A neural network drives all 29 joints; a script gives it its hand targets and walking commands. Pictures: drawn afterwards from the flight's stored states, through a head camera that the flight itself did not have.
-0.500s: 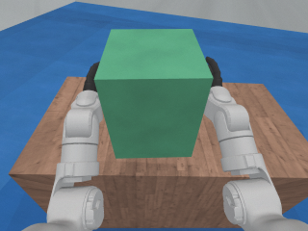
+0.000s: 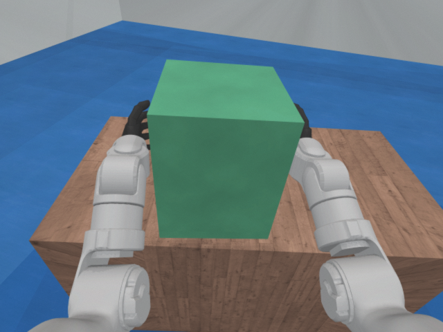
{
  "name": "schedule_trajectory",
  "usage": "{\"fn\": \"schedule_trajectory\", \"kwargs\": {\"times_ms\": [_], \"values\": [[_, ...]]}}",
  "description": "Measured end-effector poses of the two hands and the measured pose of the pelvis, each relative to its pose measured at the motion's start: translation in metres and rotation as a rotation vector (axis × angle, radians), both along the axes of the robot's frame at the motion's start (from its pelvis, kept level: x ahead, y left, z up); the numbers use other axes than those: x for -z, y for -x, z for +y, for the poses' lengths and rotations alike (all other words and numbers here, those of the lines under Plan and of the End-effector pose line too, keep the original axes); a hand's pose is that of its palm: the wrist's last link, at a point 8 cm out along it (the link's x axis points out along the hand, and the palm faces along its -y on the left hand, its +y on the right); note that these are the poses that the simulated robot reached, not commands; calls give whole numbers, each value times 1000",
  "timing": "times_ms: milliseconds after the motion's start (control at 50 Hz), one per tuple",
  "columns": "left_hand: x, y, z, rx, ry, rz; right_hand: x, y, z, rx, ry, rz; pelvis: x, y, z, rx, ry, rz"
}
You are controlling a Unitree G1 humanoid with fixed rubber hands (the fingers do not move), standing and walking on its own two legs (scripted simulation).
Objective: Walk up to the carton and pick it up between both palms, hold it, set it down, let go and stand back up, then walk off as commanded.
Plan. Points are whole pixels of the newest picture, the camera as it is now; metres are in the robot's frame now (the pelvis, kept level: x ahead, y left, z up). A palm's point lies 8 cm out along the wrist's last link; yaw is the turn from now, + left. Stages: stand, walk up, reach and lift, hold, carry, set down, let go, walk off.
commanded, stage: hold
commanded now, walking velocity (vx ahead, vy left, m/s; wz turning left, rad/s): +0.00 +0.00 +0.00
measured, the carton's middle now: (217, 150) +0.38 +0.01 +0.18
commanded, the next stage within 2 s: none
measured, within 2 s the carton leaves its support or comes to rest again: neither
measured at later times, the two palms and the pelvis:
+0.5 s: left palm (149, 133) +0.40 +0.14 +0.19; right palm (304, 137) +0.40 -0.15 +0.20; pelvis +0.02 +0.00 +0.00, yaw +0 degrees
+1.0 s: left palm (141, 135) +0.38 +0.15 +0.20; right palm (304, 131) +0.38 -0.14 +0.22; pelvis +0.02 +0.00 +0.00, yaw +0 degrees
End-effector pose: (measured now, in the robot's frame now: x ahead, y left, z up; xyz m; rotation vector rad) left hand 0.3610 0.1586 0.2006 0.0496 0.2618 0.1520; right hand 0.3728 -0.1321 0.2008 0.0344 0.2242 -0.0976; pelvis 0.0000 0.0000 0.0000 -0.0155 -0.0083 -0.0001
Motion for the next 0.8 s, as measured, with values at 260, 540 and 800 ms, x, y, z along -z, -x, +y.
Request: {"fn": "schedule_trajectory", "kwargs": {"times_ms": [260, 540, 800], "values": [[-5, -14, -8, 15, -4, -38, 0, -8, -8, 25, -36, -38, 0, -4, -1, 0, -1, 5], [5, -42, -19, 38, 24, -19, 0, -30, -19, 53, -30, -22, -2, -22, -5, 0, -6, 31], [3, -38, -16, 44, 40, -34, -14, -27, -16, 50, 5, -38, -2, -26, -4, 0, -5, 35]]}}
